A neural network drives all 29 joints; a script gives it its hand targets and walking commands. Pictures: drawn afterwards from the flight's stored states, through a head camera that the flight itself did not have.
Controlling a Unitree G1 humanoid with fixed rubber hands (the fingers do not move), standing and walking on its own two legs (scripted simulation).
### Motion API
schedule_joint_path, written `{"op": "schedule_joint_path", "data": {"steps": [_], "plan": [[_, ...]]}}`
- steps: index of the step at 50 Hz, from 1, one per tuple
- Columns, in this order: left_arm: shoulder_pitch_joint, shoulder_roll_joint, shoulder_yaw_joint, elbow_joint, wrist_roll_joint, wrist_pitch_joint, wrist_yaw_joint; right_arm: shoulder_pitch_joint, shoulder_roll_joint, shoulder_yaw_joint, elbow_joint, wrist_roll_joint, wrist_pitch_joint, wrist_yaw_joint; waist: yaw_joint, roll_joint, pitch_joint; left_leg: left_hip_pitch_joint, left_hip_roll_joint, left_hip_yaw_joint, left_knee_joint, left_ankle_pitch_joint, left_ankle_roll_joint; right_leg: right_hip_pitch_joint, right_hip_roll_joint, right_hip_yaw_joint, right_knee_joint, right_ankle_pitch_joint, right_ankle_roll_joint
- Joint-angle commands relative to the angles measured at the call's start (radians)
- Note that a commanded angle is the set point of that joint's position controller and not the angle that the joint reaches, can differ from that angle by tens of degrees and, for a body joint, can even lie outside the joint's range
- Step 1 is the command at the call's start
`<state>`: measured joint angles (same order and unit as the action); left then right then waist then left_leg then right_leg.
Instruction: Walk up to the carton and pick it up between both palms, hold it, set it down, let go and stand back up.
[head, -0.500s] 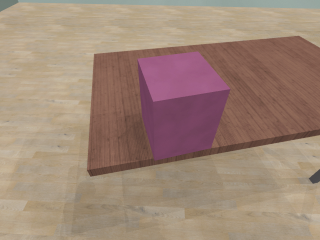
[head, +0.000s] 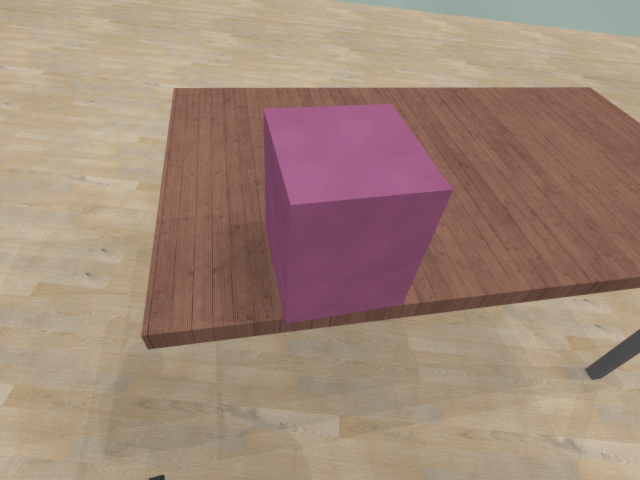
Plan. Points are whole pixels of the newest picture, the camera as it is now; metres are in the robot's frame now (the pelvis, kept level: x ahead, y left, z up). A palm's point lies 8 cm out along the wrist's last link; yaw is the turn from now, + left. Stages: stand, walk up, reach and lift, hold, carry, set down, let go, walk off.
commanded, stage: walk up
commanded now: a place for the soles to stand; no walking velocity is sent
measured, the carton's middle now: (338, 214) +0.50 -0.04 +0.06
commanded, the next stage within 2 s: none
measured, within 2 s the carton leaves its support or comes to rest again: neither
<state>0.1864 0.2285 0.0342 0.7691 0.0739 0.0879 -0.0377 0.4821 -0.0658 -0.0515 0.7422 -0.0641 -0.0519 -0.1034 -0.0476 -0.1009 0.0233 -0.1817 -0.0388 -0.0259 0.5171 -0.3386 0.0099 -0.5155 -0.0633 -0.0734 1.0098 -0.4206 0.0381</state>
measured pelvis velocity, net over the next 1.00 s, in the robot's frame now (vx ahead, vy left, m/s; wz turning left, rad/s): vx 0.02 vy -0.13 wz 0.35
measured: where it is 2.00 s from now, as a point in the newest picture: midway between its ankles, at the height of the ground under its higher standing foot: outside the picture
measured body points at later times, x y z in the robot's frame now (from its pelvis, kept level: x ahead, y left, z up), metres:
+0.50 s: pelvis +0.04 -0.14 -0.02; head +0.09 -0.14 +0.43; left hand +0.15 +0.09 -0.13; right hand +0.21 -0.35 -0.14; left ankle -0.01 -0.05 -0.64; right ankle +0.14 -0.21 -0.73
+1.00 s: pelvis +0.02 -0.13 -0.01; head +0.02 -0.13 +0.44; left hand -0.02 +0.10 -0.15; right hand +0.20 -0.29 -0.13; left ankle -0.03 -0.03 -0.73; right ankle +0.09 -0.22 -0.71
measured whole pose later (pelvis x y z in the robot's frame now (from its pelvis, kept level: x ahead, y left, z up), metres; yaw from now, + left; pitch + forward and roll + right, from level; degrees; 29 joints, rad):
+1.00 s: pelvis +0.02 -0.13 -0.01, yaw +20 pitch -1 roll +2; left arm 0.39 0.18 0.03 0.75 0.04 0.05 -0.01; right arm 0.29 -0.09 -0.04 0.70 -0.04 -0.01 -0.04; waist 0.01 -0.05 0.00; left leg -0.27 -0.02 0.08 0.65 -0.36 0.02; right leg -0.46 -0.06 -0.02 0.89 -0.46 0.04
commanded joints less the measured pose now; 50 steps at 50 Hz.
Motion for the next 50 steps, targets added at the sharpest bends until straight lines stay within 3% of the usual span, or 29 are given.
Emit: {"op": "schedule_joint_path", "data": {"steps": [1,5,7,8,9,10,11,12,13,14,15,16,18,21,24,29,33,34,36,37,38,39,40,41,42,44,46,48,50], "plan": [[-0.200,-0.008,-0.024,-0.204,-0.005,-0.040,-0.011,-0.023,-0.175,-0.062,-0.128,0.001,-0.051,-0.024,0.000,0.224,0.028,0.112,0.334,-0.365,-0.186,0.322,0.148,-0.269,-0.086,0.082,0.017,0.070,0.017],[-0.222,-0.023,-0.039,-0.225,-0.020,-0.037,-0.020,-0.069,-0.207,-0.074,-0.146,0.008,-0.049,-0.021,-0.005,0.285,0.007,0.000,0.267,-0.264,-0.113,0.400,0.080,-0.105,-0.071,0.049,-0.181,0.167,-0.030],[-0.136,-0.013,-0.027,-0.200,-0.032,-0.046,-0.014,-0.112,-0.238,-0.079,-0.162,0.016,-0.035,-0.007,0.020,0.319,-0.031,-0.119,0.227,-0.226,-0.058,0.394,0.045,0.112,-0.022,0.002,-0.311,0.183,-0.059],[-0.066,0.002,-0.015,-0.181,-0.034,-0.053,-0.010,-0.125,-0.239,-0.073,-0.160,0.022,-0.027,0.003,0.046,0.293,-0.048,-0.180,0.202,-0.218,-0.021,0.352,0.028,0.251,0.001,-0.019,-0.407,0.286,-0.072],[0.016,0.045,0.006,-0.156,-0.031,-0.062,-0.003,-0.111,-0.217,-0.059,-0.152,0.026,-0.018,0.017,0.072,0.219,-0.079,-0.231,0.151,-0.193,0.075,0.312,0.006,0.406,0.023,-0.033,-0.493,0.391,-0.088],[0.091,0.108,0.034,-0.137,-0.023,-0.072,0.005,-0.044,-0.163,-0.035,-0.134,0.025,-0.014,0.035,0.084,0.082,-0.148,-0.291,0.074,-0.133,0.263,0.192,-0.024,0.553,-0.033,0.035,-0.501,0.442,-0.101],[0.128,0.186,0.059,-0.148,-0.012,-0.085,0.014,0.021,-0.107,-0.007,-0.144,0.030,-0.009,0.049,0.101,-0.115,-0.284,-0.416,-0.016,-0.049,0.523,-0.249,-0.092,0.695,-0.310,0.356,-0.563,0.399,-0.199],[0.027,0.167,0.072,-0.179,-0.056,-0.077,0.028,0.001,-0.125,-0.020,-0.147,0.034,0.014,0.026,0.106,-0.118,-0.293,-0.390,-0.010,-0.024,0.748,-0.430,-0.104,0.528,-0.388,0.524,-0.687,0.226,-0.306],[-0.052,0.109,0.054,-0.221,-0.066,-0.068,0.039,-0.048,-0.142,-0.030,-0.152,0.021,0.030,0.015,0.085,-0.061,-0.204,-0.407,0.015,-0.047,0.852,-0.403,-0.105,0.408,-0.380,0.514,-0.730,0.158,-0.305],[-0.069,0.089,0.042,-0.236,-0.061,-0.066,0.051,-0.083,-0.146,-0.029,-0.150,0.028,0.035,0.017,0.083,-0.003,-0.151,-0.443,0.029,-0.051,0.889,-0.362,-0.102,0.389,-0.350,0.414,-0.703,0.215,-0.291],[-0.066,0.080,0.036,-0.236,-0.046,-0.068,0.064,-0.080,-0.145,-0.021,-0.135,0.040,0.040,0.026,0.071,0.030,-0.155,-0.445,0.051,-0.062,0.897,-0.334,-0.099,0.394,-0.330,0.356,-0.673,0.247,-0.280],[-0.068,0.053,0.027,-0.227,-0.044,-0.076,0.069,-0.076,-0.148,-0.020,-0.127,0.040,0.047,0.034,0.059,0.018,-0.148,-0.426,0.069,-0.069,0.865,-0.297,-0.095,0.368,-0.316,0.310,-0.675,0.252,-0.271],[-0.072,0.015,0.018,-0.212,-0.048,-0.098,0.072,-0.111,-0.165,-0.024,-0.138,0.027,0.058,0.049,0.057,0.043,-0.160,-0.397,0.066,-0.068,0.842,-0.260,-0.085,0.354,-0.332,0.290,-0.687,0.253,-0.274],[-0.032,0.010,0.023,-0.198,-0.048,-0.139,0.089,-0.191,-0.187,-0.030,-0.157,0.009,0.081,0.057,0.075,0.073,-0.157,-0.432,0.054,-0.081,0.832,-0.261,-0.066,0.380,-0.402,0.306,-0.699,0.267,-0.296],[-0.006,0.005,0.026,-0.190,-0.047,-0.163,0.109,-0.252,-0.189,-0.030,-0.178,-0.002,0.104,0.073,0.082,0.057,-0.144,-0.476,0.046,-0.089,0.817,-0.238,-0.061,0.398,-0.419,0.272,-0.729,0.190,-0.284],[0.010,0.008,0.025,-0.183,-0.045,-0.164,0.106,-0.288,-0.155,-0.006,-0.179,0.005,0.107,0.100,0.074,-0.022,-0.132,-0.426,0.063,-0.024,0.598,-0.231,-0.068,0.364,-0.368,0.117,-0.767,0.002,-0.232],[0.026,0.067,0.039,-0.182,-0.039,-0.131,0.078,-0.256,-0.132,0.000,-0.172,0.021,0.085,0.118,0.065,-0.110,-0.133,-0.236,0.051,0.063,0.356,-0.270,-0.020,0.256,-0.335,-0.006,-0.759,-0.096,-0.179],[0.024,0.076,0.038,-0.182,-0.040,-0.120,0.070,-0.225,-0.132,-0.004,-0.165,0.024,0.075,0.121,0.052,-0.109,-0.134,-0.166,0.046,0.077,0.275,-0.205,-0.001,0.218,-0.327,-0.034,-0.740,-0.117,-0.160],[0.001,0.071,0.021,-0.177,-0.042,-0.095,0.050,-0.133,-0.142,-0.023,-0.141,0.020,0.048,0.119,-0.007,-0.017,-0.122,0.010,0.024,0.100,0.036,0.025,0.033,0.102,-0.284,-0.115,-0.645,-0.206,-0.091],[0.042,0.047,0.008,-0.167,-0.040,-0.085,0.036,-0.096,-0.167,-0.032,-0.130,0.021,0.035,0.113,-0.014,0.082,-0.120,0.074,0.028,0.041,-0.047,0.036,0.042,0.041,-0.248,-0.153,-0.561,-0.256,-0.041],[0.069,-0.010,-0.019,-0.180,-0.045,-0.084,0.016,-0.071,-0.215,-0.043,-0.123,0.015,0.025,0.100,-0.010,0.250,-0.119,0.112,0.176,-0.254,-0.121,-0.168,0.094,-0.093,-0.180,-0.203,-0.339,-0.252,0.027],[0.056,-0.007,-0.010,-0.201,-0.064,-0.080,0.016,-0.166,-0.269,-0.058,-0.165,0.029,0.021,0.073,-0.005,0.278,-0.061,-0.112,0.370,-0.590,-0.232,-0.459,0.211,-0.103,-0.069,-0.119,-0.179,-0.276,0.047],[0.025,0.045,0.010,-0.206,-0.064,-0.066,0.019,-0.206,-0.264,-0.068,-0.164,0.040,0.022,0.050,-0.010,0.199,0.002,-0.232,0.384,-0.537,-0.272,-0.490,0.266,-0.034,-0.082,-0.004,-0.052,-0.211,0.039],[0.027,0.019,-0.001,-0.197,-0.069,-0.065,0.013,-0.236,-0.197,-0.045,-0.165,0.033,0.019,0.038,0.016,0.188,0.024,-0.149,0.317,-0.433,-0.274,-0.377,0.220,-0.100,-0.057,0.032,-0.054,-0.142,0.033],[0.053,-0.002,-0.010,-0.184,-0.070,-0.066,0.013,-0.257,-0.199,-0.039,-0.170,0.023,0.018,0.032,0.030,0.213,0.035,-0.110,0.307,-0.347,-0.259,-0.239,0.195,-0.139,-0.044,0.045,-0.043,-0.099,0.030],[0.099,0.016,-0.003,-0.155,-0.042,-0.071,0.027,-0.293,-0.188,-0.034,-0.192,0.037,0.007,0.040,0.037,0.276,0.016,-0.098,0.330,-0.292,-0.243,-0.059,0.205,-0.113,-0.029,0.068,0.000,-0.043,0.016],[0.100,0.023,0.003,-0.158,-0.032,-0.080,0.034,-0.307,-0.157,-0.025,-0.195,0.032,-0.001,0.055,0.034,0.256,0.012,-0.122,0.337,-0.238,-0.214,0.016,0.214,-0.053,-0.021,0.092,-0.025,-0.047,0.012],[0.109,0.003,0.003,-0.160,-0.035,-0.084,0.033,-0.319,-0.163,-0.027,-0.194,0.021,-0.004,0.064,0.041,0.243,0.020,-0.145,0.324,-0.179,-0.184,0.023,0.196,0.017,-0.010,0.077,-0.142,-0.044,-0.003],[0.172,-0.014,0.012,-0.158,-0.032,-0.097,0.032,-0.347,-0.188,-0.024,-0.183,0.022,0.005,0.077,0.078,0.223,0.005,-0.204,0.288,-0.111,-0.107,0.055,0.156,0.180,0.024,0.037,-0.321,0.031,-0.037]]}}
